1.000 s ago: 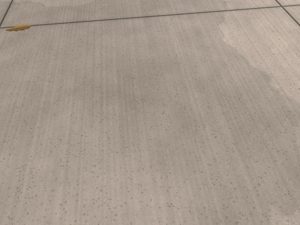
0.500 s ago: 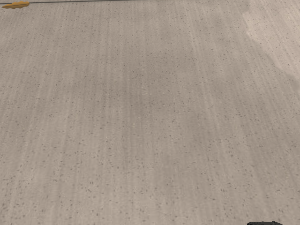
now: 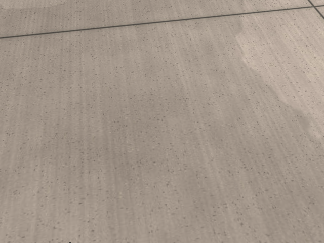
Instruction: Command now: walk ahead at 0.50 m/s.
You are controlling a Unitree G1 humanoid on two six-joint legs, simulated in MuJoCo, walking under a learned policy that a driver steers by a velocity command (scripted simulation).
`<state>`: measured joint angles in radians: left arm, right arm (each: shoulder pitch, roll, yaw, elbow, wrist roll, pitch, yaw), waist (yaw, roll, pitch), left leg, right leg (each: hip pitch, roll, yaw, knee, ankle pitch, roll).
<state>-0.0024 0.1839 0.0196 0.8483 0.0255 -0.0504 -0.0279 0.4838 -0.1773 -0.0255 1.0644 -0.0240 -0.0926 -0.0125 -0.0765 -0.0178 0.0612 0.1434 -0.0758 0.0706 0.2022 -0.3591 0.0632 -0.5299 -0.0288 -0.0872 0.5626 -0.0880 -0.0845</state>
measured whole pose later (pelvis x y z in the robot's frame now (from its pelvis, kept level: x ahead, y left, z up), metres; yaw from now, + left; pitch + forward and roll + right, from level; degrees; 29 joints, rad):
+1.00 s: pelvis +0.30 -0.01 +0.01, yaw +22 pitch +2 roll -2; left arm 0.15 0.25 0.06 0.84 0.01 0.04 0.05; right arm 0.24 -0.26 -0.09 0.85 -0.02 0.04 0.00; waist -0.05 0.01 0.03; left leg -0.35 -0.15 -0.15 0.39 -0.05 0.10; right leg -0.41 0.02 0.08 0.81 -0.41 0.02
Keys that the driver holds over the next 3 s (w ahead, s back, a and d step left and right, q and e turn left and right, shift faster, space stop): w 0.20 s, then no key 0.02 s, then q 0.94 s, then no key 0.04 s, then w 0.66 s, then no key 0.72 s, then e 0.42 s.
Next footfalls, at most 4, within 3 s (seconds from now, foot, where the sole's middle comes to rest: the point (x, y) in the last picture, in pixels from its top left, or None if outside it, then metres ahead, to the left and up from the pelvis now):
0.04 right None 0.20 -0.09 -0.77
0.52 left None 0.40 0.07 -0.77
1.10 right None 0.38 -0.11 -0.77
1.56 left None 0.34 0.12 -0.77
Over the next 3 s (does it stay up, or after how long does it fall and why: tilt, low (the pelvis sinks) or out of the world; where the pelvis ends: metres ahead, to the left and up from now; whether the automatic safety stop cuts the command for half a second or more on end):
stays up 0.62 0.18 0.00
